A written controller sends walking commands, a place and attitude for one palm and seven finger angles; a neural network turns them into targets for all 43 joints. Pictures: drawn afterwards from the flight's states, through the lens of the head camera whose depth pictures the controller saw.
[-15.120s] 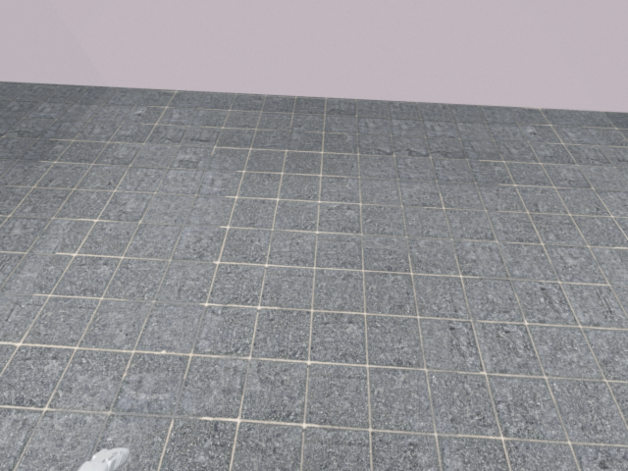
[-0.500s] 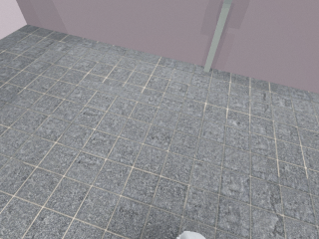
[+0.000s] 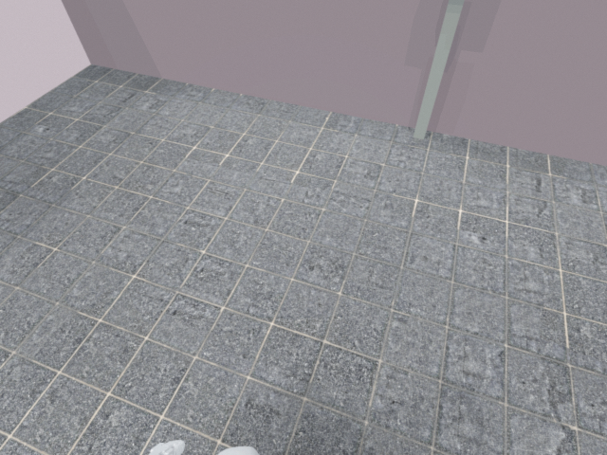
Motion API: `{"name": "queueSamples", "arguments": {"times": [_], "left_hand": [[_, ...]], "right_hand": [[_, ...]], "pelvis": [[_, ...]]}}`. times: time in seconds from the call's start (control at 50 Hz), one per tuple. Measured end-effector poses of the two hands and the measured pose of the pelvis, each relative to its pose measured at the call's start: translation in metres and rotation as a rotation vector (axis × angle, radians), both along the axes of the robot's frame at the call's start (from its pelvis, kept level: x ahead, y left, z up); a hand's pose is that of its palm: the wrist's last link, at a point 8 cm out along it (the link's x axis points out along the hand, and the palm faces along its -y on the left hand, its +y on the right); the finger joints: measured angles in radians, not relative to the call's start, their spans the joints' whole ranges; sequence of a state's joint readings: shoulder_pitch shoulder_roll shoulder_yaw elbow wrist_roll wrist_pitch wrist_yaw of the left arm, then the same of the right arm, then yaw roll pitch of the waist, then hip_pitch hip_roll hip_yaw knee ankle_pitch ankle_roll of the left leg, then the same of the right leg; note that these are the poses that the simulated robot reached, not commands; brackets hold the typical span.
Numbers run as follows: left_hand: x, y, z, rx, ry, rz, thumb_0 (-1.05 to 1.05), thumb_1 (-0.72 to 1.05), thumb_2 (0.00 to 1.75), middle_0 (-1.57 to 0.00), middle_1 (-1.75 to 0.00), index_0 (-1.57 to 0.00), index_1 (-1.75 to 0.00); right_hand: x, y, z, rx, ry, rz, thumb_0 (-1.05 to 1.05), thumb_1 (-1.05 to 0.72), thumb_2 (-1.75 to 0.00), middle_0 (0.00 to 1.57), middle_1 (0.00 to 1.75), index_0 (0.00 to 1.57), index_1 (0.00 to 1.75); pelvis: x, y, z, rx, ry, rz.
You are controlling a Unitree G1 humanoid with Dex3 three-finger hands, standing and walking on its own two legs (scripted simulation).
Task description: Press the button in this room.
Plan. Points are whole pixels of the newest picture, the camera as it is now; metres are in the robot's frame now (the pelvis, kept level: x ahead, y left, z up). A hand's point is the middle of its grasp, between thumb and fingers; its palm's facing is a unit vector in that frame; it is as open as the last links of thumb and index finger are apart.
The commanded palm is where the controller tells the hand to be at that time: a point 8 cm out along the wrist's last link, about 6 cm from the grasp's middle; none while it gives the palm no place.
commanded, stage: turn or walk to find it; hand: left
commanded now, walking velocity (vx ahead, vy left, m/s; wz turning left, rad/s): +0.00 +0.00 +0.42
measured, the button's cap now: out of the picture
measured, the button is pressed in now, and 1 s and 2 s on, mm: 0 0 0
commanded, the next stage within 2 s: none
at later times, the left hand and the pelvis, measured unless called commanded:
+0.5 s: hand out of the picture +0.01 +0.25 -0.16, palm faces +0.19 -0.95 -0.25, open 7.4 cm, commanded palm none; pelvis -0.03 +0.03 +0.00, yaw +10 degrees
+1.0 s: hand out of the picture -0.07 +0.15 -0.14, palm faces +0.44 -0.86 -0.28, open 7.3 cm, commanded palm none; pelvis -0.04 -0.04 +0.01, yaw +25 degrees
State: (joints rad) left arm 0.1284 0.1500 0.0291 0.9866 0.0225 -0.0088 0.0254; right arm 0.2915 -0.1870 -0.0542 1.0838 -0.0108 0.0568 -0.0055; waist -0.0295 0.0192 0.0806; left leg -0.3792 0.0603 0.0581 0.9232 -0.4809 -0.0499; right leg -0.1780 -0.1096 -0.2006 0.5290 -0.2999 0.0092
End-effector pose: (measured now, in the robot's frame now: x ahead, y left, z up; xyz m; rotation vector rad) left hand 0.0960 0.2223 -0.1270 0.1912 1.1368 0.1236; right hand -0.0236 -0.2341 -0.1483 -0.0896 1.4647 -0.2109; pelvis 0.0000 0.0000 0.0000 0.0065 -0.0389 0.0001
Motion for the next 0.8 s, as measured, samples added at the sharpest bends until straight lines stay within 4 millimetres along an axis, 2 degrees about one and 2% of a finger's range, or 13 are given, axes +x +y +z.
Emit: {"name": "queueSamples", "arguments": {"times": [0.16, 0.24, 0.38, 0.5, 0.64, 0.7, 0.8], "left_hand": [[-0.057, 0.059, -0.037, -0.009, 0.109, 0.122, -0.01, 0.91, 0.90, -0.20, -0.30, -0.20, -0.30], [-0.081, 0.074, -0.030, -0.005, 0.169, 0.155, 0.00, 0.91, 0.90, -0.20, -0.30, -0.20, -0.30], [-0.101, 0.082, -0.010, 0.006, 0.156, 0.202, 0.00, 0.91, 0.90, -0.20, -0.30, -0.20, -0.30], [-0.105, 0.070, -0.005, 0.021, 0.130, 0.230, 0.00, 0.91, 0.90, -0.20, -0.30, -0.20, -0.30], [-0.103, 0.033, 0.004, 0.044, 0.058, 0.257, 0.00, 0.91, 0.90, -0.20, -0.30, -0.20, -0.30], [-0.115, 0.013, 0.009, 0.060, 0.041, 0.284, 0.00, 0.91, 0.90, -0.20, -0.30, -0.20, -0.30], [-0.144, -0.012, 0.020, 0.059, 0.071, 0.364, 0.00, 0.90, 0.90, -0.20, -0.30, -0.20, -0.30]], "right_hand": [[0.064, 0.014, 0.008, -0.091, -0.163, 0.130, 0.01, -0.91, -0.90, 0.20, 0.30, 0.20, 0.30], [0.079, 0.026, 0.021, -0.102, -0.207, 0.174, 0.01, -0.90, -0.90, 0.20, 0.30, 0.20, 0.30], [0.092, 0.041, 0.028, -0.068, -0.223, 0.236, 0.01, -0.90, -0.90, 0.20, 0.30, 0.20, 0.30], [0.092, 0.038, 0.020, -0.028, -0.220, 0.261, 0.01, -0.90, -0.90, 0.20, 0.30, 0.21, 0.30], [0.082, 0.008, -0.002, 0.019, -0.179, 0.287, 0.01, -0.90, -0.90, 0.20, 0.30, 0.21, 0.30], [0.082, -0.008, -0.011, 0.034, -0.156, 0.302, 0.01, -0.90, -0.90, 0.20, 0.30, 0.20, 0.30], [0.089, -0.028, -0.004, 0.038, -0.125, 0.351, 0.01, -0.90, -0.90, 0.20, 0.30, 0.20, 0.30]], "pelvis": [[-0.009, 0.030, -0.018, -0.024, 0.000, 0.060], [-0.014, 0.039, -0.008, -0.033, 0.011, 0.077], [-0.020, 0.043, 0.005, -0.033, 0.035, 0.123], [-0.026, 0.031, 0.004, -0.020, 0.042, 0.170], [-0.036, -0.002, -0.004, 0.003, 0.048, 0.232], [-0.039, -0.017, -0.005, 0.005, 0.040, 0.267], [-0.037, -0.033, 0.006, 0.035, 0.038, 0.319]]}}
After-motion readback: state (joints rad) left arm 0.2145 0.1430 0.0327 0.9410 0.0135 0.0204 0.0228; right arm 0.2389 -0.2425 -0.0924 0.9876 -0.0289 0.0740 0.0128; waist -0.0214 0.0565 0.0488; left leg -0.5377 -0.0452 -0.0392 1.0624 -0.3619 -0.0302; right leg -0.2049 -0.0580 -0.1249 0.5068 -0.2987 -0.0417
